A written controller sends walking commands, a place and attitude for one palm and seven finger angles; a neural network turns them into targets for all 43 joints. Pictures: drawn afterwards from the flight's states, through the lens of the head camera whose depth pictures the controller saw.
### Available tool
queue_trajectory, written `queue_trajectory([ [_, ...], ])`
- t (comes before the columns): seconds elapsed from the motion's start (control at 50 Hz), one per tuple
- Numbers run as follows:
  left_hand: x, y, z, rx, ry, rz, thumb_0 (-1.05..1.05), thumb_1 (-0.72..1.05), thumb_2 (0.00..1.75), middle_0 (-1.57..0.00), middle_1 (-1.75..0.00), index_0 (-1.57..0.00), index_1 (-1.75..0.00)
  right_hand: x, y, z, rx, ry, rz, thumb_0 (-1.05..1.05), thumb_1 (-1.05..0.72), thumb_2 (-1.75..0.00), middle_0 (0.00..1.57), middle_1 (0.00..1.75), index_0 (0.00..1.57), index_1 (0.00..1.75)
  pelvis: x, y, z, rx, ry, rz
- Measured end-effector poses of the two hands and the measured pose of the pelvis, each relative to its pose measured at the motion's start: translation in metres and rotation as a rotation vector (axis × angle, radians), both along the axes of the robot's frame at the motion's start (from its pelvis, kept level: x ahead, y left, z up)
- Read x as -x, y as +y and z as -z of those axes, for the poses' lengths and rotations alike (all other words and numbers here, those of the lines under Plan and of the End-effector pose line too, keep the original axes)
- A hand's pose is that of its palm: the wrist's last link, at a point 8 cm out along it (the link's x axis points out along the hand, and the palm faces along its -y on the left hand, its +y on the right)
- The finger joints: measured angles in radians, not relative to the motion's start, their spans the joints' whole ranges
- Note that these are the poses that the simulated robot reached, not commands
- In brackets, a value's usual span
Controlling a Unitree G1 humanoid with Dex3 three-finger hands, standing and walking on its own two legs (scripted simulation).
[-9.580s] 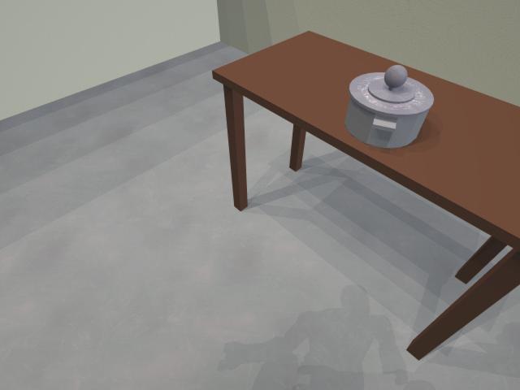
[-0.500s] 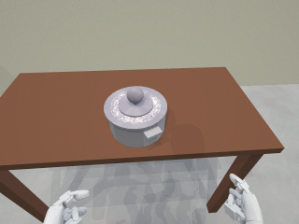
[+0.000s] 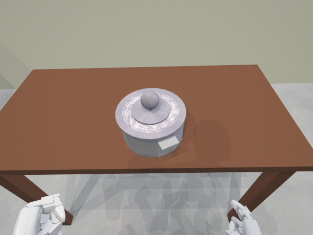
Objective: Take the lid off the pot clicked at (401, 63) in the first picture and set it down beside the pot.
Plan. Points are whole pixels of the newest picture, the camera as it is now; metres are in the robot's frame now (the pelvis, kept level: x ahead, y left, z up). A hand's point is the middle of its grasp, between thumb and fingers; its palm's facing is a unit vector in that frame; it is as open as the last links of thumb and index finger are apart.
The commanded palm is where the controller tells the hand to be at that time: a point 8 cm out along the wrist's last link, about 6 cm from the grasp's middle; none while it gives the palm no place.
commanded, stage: raise the hand higher, near the body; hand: left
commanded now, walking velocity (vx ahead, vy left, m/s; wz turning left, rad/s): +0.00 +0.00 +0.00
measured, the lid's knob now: (149, 100) +0.44 +0.06 +0.12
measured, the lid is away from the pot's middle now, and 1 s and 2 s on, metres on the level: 0.00 0.00 0.00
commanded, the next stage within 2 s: reach forward and open the fingers in 0.66 s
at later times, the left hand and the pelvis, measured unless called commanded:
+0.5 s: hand (51, 197) +0.17 +0.24 +0.08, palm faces +0.31 -0.86 -0.41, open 3.1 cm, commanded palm +0.12 +0.28 +0.11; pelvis +0.02 +0.01 +0.00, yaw +0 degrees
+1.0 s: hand (35, 181) +0.19 +0.28 +0.11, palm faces -0.04 -0.09 -1.00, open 2.9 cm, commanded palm +0.17 +0.28 +0.17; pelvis +0.01 +0.00 +0.00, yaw -1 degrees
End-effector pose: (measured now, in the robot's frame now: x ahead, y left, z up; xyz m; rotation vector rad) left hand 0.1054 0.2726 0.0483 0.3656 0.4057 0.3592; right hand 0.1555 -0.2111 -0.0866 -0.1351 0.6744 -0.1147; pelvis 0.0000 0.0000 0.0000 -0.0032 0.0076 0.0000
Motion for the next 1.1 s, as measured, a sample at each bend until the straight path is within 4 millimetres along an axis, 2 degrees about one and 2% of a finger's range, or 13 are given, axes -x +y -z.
queue_trajectory([
  [0.1,-0.007,0.000,-0.012,-0.019,-0.039,0.022,0.01,0.89,0.90,-1.29,-1.49,-1.29,-1.49,-0.010,0.002,-0.003,0.002,-0.024,-0.005,0.01,-0.90,-0.90,0.20,0.30,0.21,0.30,-0.004,0.003,-0.001,-0.001,0.003,0.003],
  [0.3,-0.020,0.002,-0.034,-0.036,-0.143,0.043,0.01,0.89,0.90,-1.29,-1.50,-1.29,-1.49,-0.047,0.003,-0.026,0.030,-0.125,-0.035,0.01,-0.90,-0.90,0.20,0.30,0.20,0.30,-0.011,0.006,-0.002,0.003,0.000,0.003],
  [0.42,-0.026,0.006,-0.048,-0.056,-0.195,0.049,0.01,0.89,0.90,-1.30,-1.50,-1.29,-1.49,-0.059,0.010,-0.033,0.029,-0.148,-0.060,0.01,-0.90,-0.90,0.20,0.30,0.20,0.30,-0.015,0.008,-0.003,0.006,-0.003,0.001],
  [0.62,-0.037,0.009,-0.070,-0.097,-0.268,0.063,0.01,0.89,0.90,-1.30,-1.50,-1.30,-1.49,-0.054,0.022,-0.025,0.005,-0.103,-0.092,0.01,-0.90,-0.90,0.20,0.30,0.20,0.30,-0.017,0.009,-0.004,0.008,-0.009,0.000],
  [0.78,-0.047,0.007,-0.090,-0.136,-0.337,0.088,0.02,0.89,0.90,-1.30,-1.50,-1.30,-1.49,-0.042,0.019,-0.016,-0.005,-0.057,-0.084,0.01,-0.90,-0.90,0.20,0.30,0.21,0.30,-0.017,0.009,-0.005,0.006,-0.013,0.004],
  [0.88,-0.059,0.001,-0.104,-0.700,-0.127,0.238,0.01,0.86,0.91,-1.29,-1.47,-1.29,-1.46,-0.040,0.011,-0.007,0.010,0.040,-0.132,0.01,-0.90,-0.90,0.20,0.30,0.21,0.30,-0.013,0.006,-0.003,0.003,0.027,0.018],
  [0.94,-0.064,0.001,-0.109,-0.947,0.007,0.320,0.01,0.81,0.93,-1.27,-1.41,-1.27,-1.41,-0.042,0.002,-0.003,-0.003,0.088,-0.125,0.01,-0.90,-0.90,0.20,0.30,0.21,0.30,-0.011,0.005,-0.002,0.002,0.037,0.030],
  [1.0,-0.069,0.003,-0.112,-1.054,0.115,0.389,0.01,0.74,0.97,-1.25,-1.34,-1.25,-1.33,-0.046,-0.006,-0.001,-0.015,0.092,-0.102,0.01,-0.90,-0.90,0.20,0.30,0.21,0.30,-0.009,0.004,-0.003,0.002,0.035,0.025],
  [1.1,-0.075,0.003,-0.116,-1.044,0.223,0.493,0.01,0.59,1.05,-1.20,-1.19,-1.20,-1.18,-0.051,-0.015,-0.005,-0.014,0.052,-0.077,0.01,-0.90,-0.90,0.20,0.30,0.20,0.30,-0.007,0.002,-0.006,0.000,0.027,0.004],
])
